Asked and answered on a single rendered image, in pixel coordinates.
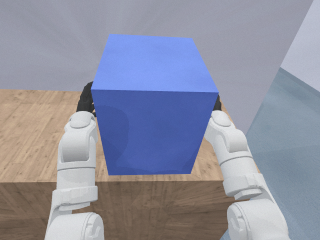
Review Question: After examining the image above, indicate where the robot right upper arm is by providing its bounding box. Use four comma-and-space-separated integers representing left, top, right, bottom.
227, 198, 291, 240

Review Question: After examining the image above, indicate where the carton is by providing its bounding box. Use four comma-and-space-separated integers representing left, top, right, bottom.
91, 34, 219, 176

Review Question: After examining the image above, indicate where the pedestal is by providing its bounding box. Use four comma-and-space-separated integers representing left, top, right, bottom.
0, 89, 261, 240

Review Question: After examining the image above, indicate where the robot left forearm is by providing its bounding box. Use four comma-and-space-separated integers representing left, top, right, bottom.
44, 111, 98, 240

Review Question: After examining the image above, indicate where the robot left hand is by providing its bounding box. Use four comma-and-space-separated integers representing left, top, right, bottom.
76, 81, 97, 117

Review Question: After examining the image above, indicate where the robot right hand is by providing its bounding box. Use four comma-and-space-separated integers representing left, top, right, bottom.
213, 95, 222, 111

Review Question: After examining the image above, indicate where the robot right forearm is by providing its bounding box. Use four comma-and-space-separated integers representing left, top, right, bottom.
204, 110, 289, 236

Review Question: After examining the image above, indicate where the robot left upper arm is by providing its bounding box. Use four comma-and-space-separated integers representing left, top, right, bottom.
45, 212, 105, 240

